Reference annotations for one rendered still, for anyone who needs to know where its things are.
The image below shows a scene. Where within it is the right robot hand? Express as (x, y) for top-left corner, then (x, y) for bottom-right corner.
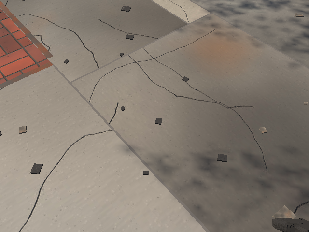
(271, 217), (309, 232)

